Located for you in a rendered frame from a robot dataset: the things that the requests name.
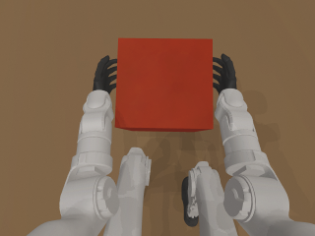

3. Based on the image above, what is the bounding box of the robot right upper arm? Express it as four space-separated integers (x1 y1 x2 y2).
223 174 315 236

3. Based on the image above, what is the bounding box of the robot left shin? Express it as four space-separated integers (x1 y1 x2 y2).
119 147 146 170

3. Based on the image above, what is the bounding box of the carton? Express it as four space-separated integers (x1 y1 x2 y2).
114 37 214 133

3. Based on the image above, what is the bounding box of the robot right forearm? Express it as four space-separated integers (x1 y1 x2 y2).
215 88 289 204

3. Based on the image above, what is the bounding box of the right robot hand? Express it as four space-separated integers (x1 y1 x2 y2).
213 54 237 95

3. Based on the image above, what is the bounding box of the robot left upper arm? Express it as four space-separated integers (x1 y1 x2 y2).
27 174 120 236

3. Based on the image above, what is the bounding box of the left robot hand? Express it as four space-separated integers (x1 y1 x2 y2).
93 55 117 95

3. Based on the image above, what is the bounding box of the robot left forearm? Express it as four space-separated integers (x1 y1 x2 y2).
59 89 114 214

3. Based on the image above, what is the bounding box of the right robot thigh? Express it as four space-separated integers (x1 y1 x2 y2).
188 166 238 236

